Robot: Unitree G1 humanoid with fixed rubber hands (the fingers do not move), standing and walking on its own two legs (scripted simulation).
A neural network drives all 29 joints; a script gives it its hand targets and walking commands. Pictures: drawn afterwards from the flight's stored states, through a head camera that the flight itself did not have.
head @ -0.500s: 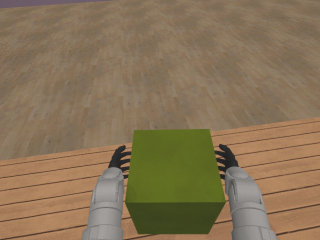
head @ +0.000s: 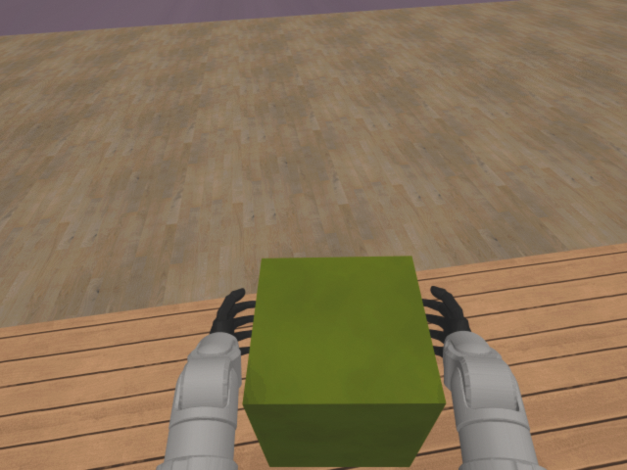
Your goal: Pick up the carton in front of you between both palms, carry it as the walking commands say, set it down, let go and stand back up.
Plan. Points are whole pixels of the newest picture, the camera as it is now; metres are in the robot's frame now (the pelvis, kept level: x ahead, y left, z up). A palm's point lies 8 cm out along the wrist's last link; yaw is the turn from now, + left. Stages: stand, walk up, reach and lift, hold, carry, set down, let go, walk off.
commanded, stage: hold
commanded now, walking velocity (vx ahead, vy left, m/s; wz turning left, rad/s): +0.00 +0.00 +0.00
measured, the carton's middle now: (337, 365) +0.29 +0.00 -0.03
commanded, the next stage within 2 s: carry in 1.34 s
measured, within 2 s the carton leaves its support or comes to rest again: neither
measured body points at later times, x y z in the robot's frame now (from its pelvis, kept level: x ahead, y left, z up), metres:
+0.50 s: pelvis -0.01 +0.00 +0.00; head -0.06 +0.00 +0.45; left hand +0.29 +0.15 +0.04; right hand +0.29 -0.15 +0.04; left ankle +0.01 +0.13 -0.75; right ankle +0.00 -0.13 -0.75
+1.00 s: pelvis +0.00 +0.00 +0.00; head -0.05 +0.00 +0.45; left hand +0.29 +0.15 +0.04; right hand +0.29 -0.15 +0.04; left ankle +0.01 +0.13 -0.75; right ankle +0.00 -0.13 -0.75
